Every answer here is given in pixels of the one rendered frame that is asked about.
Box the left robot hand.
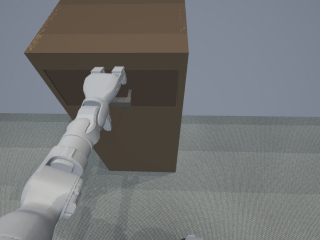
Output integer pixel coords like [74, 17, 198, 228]
[83, 66, 127, 131]

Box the cabinet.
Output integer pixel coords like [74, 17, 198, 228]
[24, 0, 189, 173]

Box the drawer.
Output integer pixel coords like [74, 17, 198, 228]
[46, 69, 178, 107]

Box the left robot forearm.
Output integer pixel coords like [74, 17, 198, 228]
[20, 97, 109, 206]

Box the handle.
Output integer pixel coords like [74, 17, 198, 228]
[108, 89, 132, 107]

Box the robot left upper arm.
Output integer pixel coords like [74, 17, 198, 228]
[0, 165, 84, 240]

